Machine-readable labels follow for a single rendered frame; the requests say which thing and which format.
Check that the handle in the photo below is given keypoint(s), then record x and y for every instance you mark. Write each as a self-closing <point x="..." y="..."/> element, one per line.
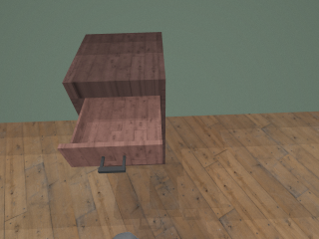
<point x="112" y="169"/>

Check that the cabinet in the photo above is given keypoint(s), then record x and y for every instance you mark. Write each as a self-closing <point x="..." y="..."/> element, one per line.
<point x="118" y="65"/>

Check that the drawer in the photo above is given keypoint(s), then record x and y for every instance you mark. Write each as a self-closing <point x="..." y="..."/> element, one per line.
<point x="115" y="127"/>

